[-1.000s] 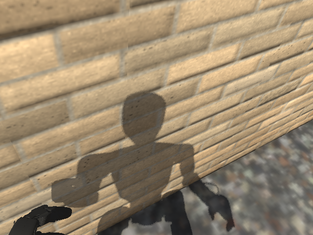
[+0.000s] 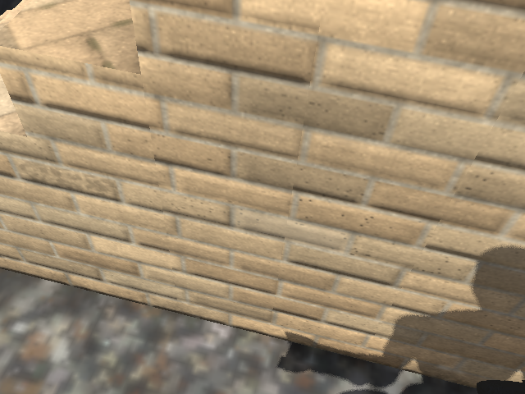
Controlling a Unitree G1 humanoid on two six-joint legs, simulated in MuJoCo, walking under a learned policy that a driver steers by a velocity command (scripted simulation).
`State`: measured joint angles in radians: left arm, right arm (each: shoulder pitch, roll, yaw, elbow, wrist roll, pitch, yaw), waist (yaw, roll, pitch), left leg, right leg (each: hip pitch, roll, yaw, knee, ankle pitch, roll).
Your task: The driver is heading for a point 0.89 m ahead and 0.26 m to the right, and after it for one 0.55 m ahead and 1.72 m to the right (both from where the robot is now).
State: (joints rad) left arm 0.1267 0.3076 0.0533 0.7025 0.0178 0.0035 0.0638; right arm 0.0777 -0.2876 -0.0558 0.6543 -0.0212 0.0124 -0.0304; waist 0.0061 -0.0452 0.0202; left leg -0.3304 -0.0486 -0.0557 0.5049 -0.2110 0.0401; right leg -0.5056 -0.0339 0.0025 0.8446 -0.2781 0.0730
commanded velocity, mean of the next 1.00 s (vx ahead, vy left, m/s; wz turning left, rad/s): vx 0.25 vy -0.11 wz -0.51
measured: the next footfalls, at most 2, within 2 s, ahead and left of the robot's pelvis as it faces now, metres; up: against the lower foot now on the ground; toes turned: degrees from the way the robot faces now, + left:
right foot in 0.08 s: +0.05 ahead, -0.14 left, +0.00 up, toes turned -3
right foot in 0.78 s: +0.09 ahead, -0.19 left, +0.00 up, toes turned -35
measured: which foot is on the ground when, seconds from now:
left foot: down 0.00-0.76, up 0.78-1.00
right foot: up 0.00-0.06, down 0.08-0.34, up 0.36-0.76, down 0.78-1.00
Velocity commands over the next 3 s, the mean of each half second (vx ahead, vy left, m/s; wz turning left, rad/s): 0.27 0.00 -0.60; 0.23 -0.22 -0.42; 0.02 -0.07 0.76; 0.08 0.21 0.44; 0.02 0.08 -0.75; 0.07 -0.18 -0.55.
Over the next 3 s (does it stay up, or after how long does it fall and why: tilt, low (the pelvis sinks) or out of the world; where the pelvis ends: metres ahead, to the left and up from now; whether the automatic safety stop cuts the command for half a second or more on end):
stays up -0.03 0.00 0.00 its command is cut before an obstacle after 0.4 s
